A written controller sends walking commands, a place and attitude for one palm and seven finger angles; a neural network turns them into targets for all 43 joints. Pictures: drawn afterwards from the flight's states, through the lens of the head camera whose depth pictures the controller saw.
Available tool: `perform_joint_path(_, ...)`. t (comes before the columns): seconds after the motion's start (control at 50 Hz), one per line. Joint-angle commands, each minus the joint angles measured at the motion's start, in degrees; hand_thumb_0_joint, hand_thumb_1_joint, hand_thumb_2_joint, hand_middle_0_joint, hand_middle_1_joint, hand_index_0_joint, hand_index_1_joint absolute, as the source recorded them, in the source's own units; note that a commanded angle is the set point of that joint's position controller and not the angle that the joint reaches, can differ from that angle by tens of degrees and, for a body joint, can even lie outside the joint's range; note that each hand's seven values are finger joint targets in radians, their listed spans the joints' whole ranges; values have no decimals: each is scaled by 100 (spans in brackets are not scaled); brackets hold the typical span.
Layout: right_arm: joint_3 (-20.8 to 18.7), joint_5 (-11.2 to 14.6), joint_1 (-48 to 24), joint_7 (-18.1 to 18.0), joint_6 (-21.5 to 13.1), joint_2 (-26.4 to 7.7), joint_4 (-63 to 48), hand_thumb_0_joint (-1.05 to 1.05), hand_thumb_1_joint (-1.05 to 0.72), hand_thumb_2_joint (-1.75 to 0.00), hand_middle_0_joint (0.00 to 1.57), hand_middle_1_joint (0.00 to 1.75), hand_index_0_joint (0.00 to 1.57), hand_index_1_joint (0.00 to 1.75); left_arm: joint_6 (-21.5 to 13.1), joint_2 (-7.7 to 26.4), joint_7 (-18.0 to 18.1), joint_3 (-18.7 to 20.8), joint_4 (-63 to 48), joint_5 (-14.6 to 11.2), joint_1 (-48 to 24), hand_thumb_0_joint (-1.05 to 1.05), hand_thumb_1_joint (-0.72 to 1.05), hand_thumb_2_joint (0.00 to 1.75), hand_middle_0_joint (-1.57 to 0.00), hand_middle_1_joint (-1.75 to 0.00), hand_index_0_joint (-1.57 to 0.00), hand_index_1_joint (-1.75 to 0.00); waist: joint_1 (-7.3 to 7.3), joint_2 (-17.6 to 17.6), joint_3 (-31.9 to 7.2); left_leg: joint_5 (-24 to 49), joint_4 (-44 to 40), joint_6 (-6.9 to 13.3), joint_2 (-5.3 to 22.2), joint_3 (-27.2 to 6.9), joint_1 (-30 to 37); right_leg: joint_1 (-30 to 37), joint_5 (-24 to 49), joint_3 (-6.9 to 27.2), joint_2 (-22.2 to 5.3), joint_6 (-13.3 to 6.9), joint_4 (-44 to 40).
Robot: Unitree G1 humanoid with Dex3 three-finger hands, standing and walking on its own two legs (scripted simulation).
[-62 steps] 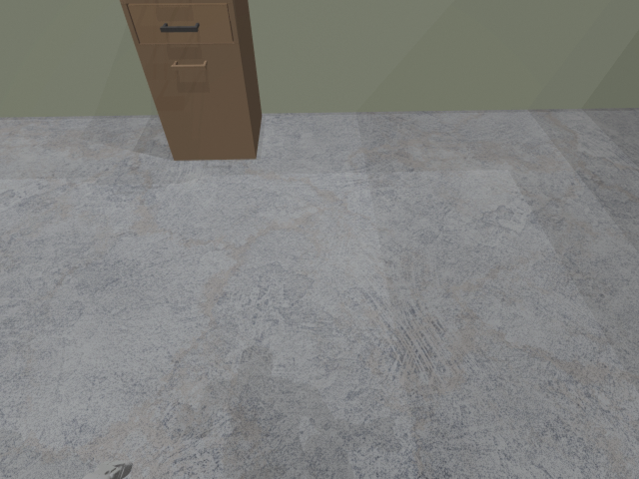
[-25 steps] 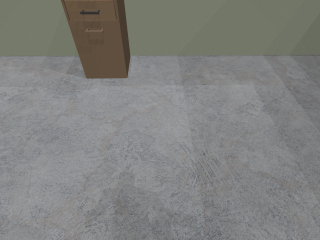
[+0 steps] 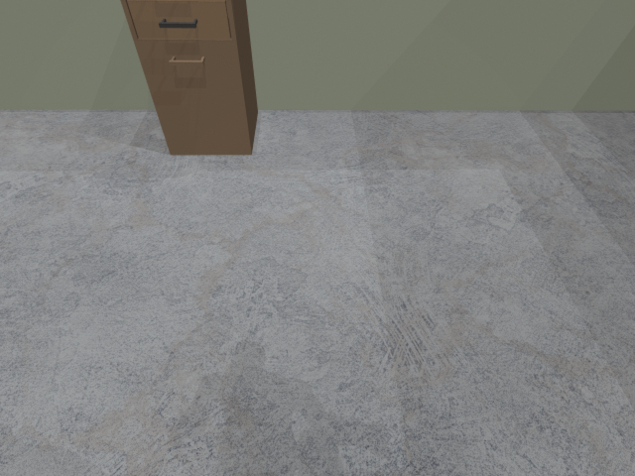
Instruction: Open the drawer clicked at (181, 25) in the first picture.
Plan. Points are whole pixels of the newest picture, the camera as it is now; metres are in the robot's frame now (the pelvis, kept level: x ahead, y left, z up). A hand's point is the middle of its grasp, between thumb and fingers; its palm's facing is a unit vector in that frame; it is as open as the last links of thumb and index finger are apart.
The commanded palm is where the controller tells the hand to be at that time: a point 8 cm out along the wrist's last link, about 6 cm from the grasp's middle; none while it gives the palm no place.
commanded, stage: look at it before walking up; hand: left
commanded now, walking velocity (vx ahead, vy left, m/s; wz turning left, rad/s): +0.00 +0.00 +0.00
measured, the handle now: (178, 23) +1.72 +0.67 -0.10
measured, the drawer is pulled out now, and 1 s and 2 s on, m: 0.00 0.00 0.00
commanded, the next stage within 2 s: walk to a spot facing it in 0.40 s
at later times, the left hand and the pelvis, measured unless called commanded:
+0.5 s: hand out of the picture +0.07 +0.25 -0.16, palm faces -0.03 -0.94 -0.33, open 7.3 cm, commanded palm none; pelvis +0.00 +0.00 +0.00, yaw +0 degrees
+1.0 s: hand out of the picture +0.06 +0.25 -0.19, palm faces +0.19 -0.97 -0.18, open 7.3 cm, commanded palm none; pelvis +0.10 +0.07 -0.01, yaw +12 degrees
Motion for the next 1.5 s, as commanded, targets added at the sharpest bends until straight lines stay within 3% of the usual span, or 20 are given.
perform_joint_path(0.0,-251,5,-260,-103,-129,-1165,-365,0,-90,-90,20,30,20,30,-136,1205,80,224,-364,-29,-183,0,90,90,-20,-30,-20,-30,-7,-28,-437,746,-301,207,658,-562,132,15,643,581,-666,-196,-414)
perform_joint_path(0.48,-243,14,-305,-103,-130,-1190,-346,0,-90,-90,20,30,20,30,-141,1216,82,216,-323,-30,-153,0,90,90,-20,-30,-20,-30,13,8,-471,940,-344,205,678,-567,243,107,836,534,-681,-177,-443)
perform_joint_path(0.52,-79,-29,50,-63,-16,-487,-210,0,-90,-90,20,30,20,30,-29,558,112,90,-178,-32,202,0,90,90,-20,-30,-20,-30,17,-74,-473,339,-236,117,583,-518,17,176,-46,401,-662,-47,-383)
perform_joint_path(0.56,-88,-74,201,-36,73,-449,-255,0,-90,-90,20,30,20,30,58,586,84,133,-197,9,423,0,90,90,-20,-30,-20,-30,78,-158,-99,-820,-52,159,429,-539,-633,26,-1420,499,-685,-84,-441)
perform_joint_path(0.62,-142,-93,211,-19,128,-313,-536,0,-90,-90,20,30,20,30,67,905,65,324,-310,51,919,0,90,90,-20,-30,-20,-30,282,-1110,308,-1531,1400,100,18,21,-1917,240,-2857,1485,-1555,-559,-1197)
perform_joint_path(0.66,-234,-73,80,27,76,-332,-783,0,-90,-90,20,30,20,30,-53,933,99,412,-386,59,1129,0,90,90,-20,-30,-20,-30,315,-1073,380,-1672,2596,110,316,49,-2445,425,-2433,1886,-2206,-1027,-1421)
perform_joint_path(0.72,-261,-30,327,133,-2,-38,-873,0,-90,-90,20,30,20,30,-183,833,93,457,-527,97,853,0,90,90,-20,-30,-20,-30,46,-723,298,-1496,2156,80,535,251,-1953,261,-1057,687,-2078,-893,-890)
perform_joint_path(0.78,-322,-48,1551,112,-44,19,-553,0,-90,-90,20,30,20,30,-119,565,49,454,-560,30,751,0,90,90,-20,-30,-20,-30,-425,13,66,-649,790,94,171,721,332,-1147,-1388,-532,-1376,-342,354)
perform_joint_path(0.82,-566,-134,2784,-15,-136,-850,-312,0,-90,-90,20,30,20,30,-92,-150,-37,306,-1000,-14,494,0,90,90,-20,-30,-20,-30,-774,2181,149,-2476,-1263,1023,2201,-3194,900,-3146,-2468,-966,-123,187,3720)
perform_joint_path(0.84,-547,-80,2722,-51,-115,-773,-319,0,-90,-90,20,30,20,30,-119,-54,0,317,-1134,48,155,0,90,90,-20,-30,-20,-30,-701,1292,271,-2876,-1377,1338,2427,-3619,564,-3434,-2202,-281,-413,34,4446)
perform_joint_path(0.88,-443,-60,2045,-99,-187,-291,-484,0,-90,-90,20,30,20,30,-187,-150,-59,359,-936,79,185,0,90,90,-20,-30,-20,-30,-411,525,446,-2560,-1352,1238,1951,-2834,1,-3377,-1190,0,-713,24,4750)
perform_joint_path(0.96,-373,-29,1832,-158,-382,101,-370,0,-90,-90,20,30,20,30,-158,-411,-110,335,-644,87,760,0,90,90,-20,-30,-20,-30,-104,440,51,-346,-1101,1128,1324,-1325,65,-2699,-506,-220,-744,208,3928)
perform_joint_path(1.18,-454,-101,2228,-191,-384,282,3,0,-90,-90,20,30,20,30,-251,-625,-107,396,-1004,45,-345,0,90,90,-20,-30,-20,-30,-330,609,577,1094,-752,1106,1304,-904,266,-2001,-175,-646,-524,178,1530)
perform_joint_path(1.24,-486,-67,1964,-184,-368,211,-29,0,-90,-90,20,30,20,30,-363,-306,-79,524,-552,76,1202,0,90,90,-20,-30,-20,-30,413,38,-186,2044,1127,745,885,-484,-142,241,146,-712,-249,-37,674)
perform_joint_path(1.26,-438,-7,2092,-128,-400,447,-120,0,-90,-90,20,30,20,30,-455,204,-5,647,-300,147,2089,0,90,90,-20,-30,-20,-30,717,-947,-828,922,2943,466,403,-45,-1395,1838,-332,692,-1461,-444,321)
perform_joint_path(1.28,-365,9,2147,-100,-432,717,-360,0,-90,-90,20,30,20,30,-449,739,60,750,-159,92,2699,0,90,90,-20,-30,-20,-30,697,-1925,-1315,-1926,4623,294,-271,164,-2670,2570,-188,2938,-2849,-954,-516)
perform_joint_path(1.3,-426,-2,1738,-76,-401,554,-388,0,-90,-90,20,30,20,30,-422,637,67,730,-193,34,2365,0,90,90,-20,-30,-20,-30,699,-1226,-1020,-1848,5323,370,134,-178,-2768,1853,-1395,2994,-2874,-1114,-828)
perform_joint_path(1.36,-415,-99,1101,32,-251,811,-476,0,-90,-90,20,30,20,30,-452,-299,118,453,-422,93,1174,0,90,90,-20,-30,-20,-30,156,-510,355,-671,5282,282,741,-184,-2726,-359,-1427,1302,-2299,-745,-1204)
perform_joint_path(1.42,-399,-112,1273,70,-73,898,-400,0,-90,-90,20,30,20,30,-496,-498,123,366,-354,102,1159,0,90,90,-20,-30,-20,-30,-113,-710,272,-394,4504,96,783,82,-2406,-667,-304,96,-1880,-615,-1219)
perform_joint_path(1.48,-389,-107,841,159,-52,957,-612,0,-90,-90,20,30,20,30,-516,-365,117,399,-298,105,1242,0,90,90,-20,-30,-20,-30,-88,-626,306,-156,3241,0,810,372,-2278,-562,208,-392,-1724,-652,-1205)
